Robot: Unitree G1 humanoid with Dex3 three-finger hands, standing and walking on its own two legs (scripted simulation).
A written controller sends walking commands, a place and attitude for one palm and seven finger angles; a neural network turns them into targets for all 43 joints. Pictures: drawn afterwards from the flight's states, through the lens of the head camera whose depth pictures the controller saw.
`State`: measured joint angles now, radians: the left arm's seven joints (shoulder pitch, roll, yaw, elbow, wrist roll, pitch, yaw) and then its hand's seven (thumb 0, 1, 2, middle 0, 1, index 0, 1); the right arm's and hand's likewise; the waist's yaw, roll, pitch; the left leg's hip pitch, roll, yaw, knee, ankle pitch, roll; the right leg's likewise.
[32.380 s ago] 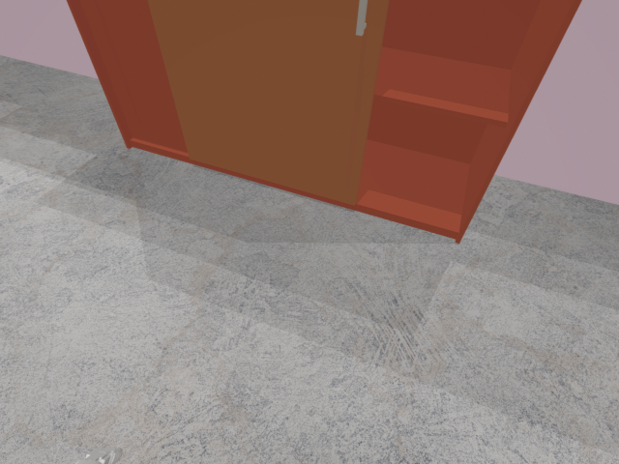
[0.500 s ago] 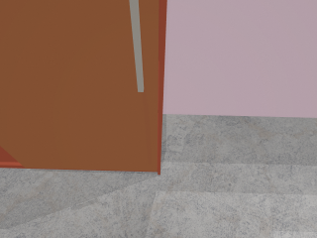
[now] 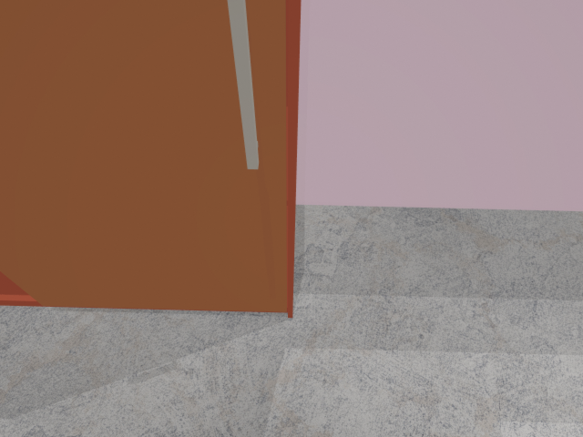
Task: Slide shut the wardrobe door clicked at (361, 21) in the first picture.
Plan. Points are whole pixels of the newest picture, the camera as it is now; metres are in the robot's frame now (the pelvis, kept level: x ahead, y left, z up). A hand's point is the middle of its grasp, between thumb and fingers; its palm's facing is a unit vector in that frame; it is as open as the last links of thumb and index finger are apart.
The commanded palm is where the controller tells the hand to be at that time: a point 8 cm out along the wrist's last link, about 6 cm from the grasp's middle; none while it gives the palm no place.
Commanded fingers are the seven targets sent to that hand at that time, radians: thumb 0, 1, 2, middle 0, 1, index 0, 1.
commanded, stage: look to check the result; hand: left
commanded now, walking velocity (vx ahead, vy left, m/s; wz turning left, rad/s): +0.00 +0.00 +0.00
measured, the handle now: (246, 76) +0.58 +0.11 +0.19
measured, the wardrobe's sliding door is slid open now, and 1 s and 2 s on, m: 0.00 0.00 0.00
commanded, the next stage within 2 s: stand and wait in 0.24 s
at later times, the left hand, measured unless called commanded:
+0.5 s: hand out of the picture +0.02 +0.17 -0.18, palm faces +0.03 -0.98 -0.19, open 7.3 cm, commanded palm none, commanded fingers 0.00 0.90 0.90 -0.20 -0.30 -0.20 -0.30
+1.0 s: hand out of the picture +0.02 +0.17 -0.18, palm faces +0.02 -0.98 -0.19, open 7.3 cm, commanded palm none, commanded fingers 0.00 0.90 0.90 -0.20 -0.30 -0.20 -0.30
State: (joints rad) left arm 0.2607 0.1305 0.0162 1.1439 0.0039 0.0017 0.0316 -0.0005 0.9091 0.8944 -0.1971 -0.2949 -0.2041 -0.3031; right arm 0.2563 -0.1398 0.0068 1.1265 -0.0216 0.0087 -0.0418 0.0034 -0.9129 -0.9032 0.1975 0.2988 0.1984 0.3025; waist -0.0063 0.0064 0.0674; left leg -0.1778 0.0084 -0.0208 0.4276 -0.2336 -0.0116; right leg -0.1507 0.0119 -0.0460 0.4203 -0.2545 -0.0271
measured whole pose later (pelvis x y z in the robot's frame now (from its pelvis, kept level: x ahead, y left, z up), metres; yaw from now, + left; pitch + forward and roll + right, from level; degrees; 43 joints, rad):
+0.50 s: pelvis +0.01 +0.00 +0.00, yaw +0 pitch -1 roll +0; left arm 0.25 0.14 0.02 1.14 0.00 0.00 0.03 0.00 0.91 0.89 -0.20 -0.29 -0.20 -0.30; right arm 0.26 -0.14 0.01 1.13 -0.02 0.00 -0.04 0.00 -0.91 -0.90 0.20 0.30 0.20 0.30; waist -0.01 0.00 0.06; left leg -0.15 0.01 -0.01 0.41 -0.25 -0.01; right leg -0.13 0.01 -0.04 0.40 -0.26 -0.03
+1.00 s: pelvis +0.02 +0.00 +0.00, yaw -1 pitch -1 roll +0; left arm 0.26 0.14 0.02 1.14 0.00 0.00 0.03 0.00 0.91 0.89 -0.20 -0.29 -0.20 -0.30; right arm 0.26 -0.14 0.01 1.14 -0.02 0.00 -0.04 0.00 -0.91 -0.90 0.20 0.30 0.20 0.30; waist -0.01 0.00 0.06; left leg -0.14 0.01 0.00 0.40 -0.25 -0.01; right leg -0.12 0.01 -0.03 0.40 -0.27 -0.02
